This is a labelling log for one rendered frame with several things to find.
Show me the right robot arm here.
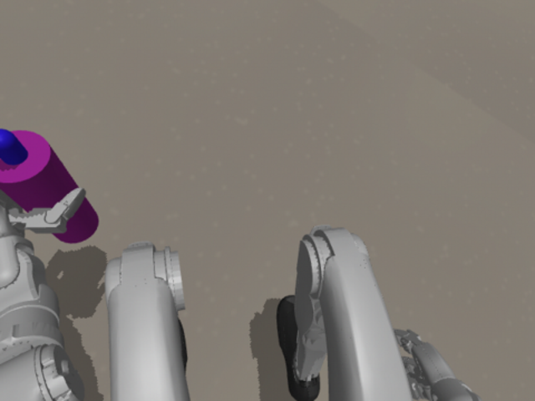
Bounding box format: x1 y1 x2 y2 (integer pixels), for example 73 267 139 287
431 378 482 401

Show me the right robot hand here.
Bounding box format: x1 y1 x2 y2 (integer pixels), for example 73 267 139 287
394 329 456 401

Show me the left robot arm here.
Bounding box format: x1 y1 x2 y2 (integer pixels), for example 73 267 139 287
0 235 84 401

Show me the right robot foot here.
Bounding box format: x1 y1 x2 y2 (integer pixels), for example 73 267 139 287
277 295 320 401

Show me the left robot hand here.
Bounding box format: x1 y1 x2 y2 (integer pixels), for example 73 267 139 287
0 188 86 238

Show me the bottle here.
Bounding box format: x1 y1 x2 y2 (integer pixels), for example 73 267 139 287
0 129 99 243

